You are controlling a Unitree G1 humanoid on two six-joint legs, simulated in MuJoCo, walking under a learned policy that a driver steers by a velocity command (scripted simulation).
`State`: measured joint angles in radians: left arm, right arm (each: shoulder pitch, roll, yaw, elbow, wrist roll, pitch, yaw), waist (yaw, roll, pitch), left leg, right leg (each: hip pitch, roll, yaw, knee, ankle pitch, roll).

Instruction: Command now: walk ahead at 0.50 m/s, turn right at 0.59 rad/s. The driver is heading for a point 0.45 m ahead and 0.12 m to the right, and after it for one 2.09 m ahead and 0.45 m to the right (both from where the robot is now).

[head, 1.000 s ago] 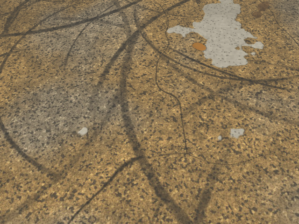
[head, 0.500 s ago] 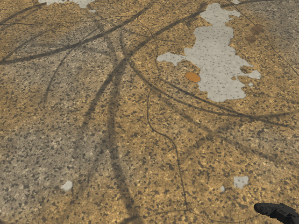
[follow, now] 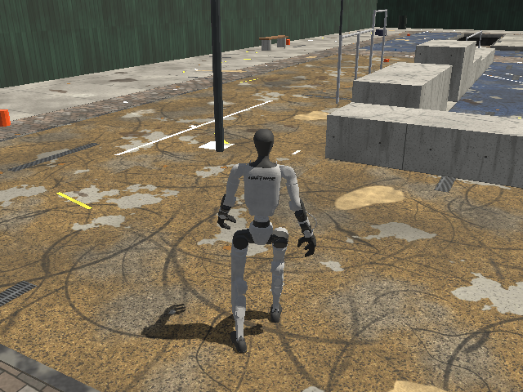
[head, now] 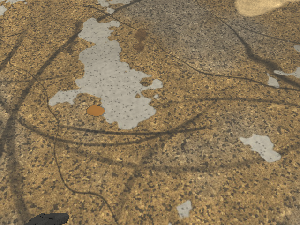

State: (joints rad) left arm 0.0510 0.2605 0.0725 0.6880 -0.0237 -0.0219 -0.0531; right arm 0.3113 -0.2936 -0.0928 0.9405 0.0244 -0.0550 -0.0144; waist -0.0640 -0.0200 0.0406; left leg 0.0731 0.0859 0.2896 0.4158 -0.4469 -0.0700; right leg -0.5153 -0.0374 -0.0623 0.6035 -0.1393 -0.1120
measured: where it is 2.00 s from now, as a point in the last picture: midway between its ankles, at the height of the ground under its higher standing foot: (222, 112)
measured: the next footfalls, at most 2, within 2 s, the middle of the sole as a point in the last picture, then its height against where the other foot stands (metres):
left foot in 0.50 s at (140, 218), level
right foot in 1.00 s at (218, 184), level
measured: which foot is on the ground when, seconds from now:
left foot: down 0.00-0.02, up 0.04-0.48, down 0.50-1.00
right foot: down 0.00-0.52, up 0.54-0.98, down 1.00-1.00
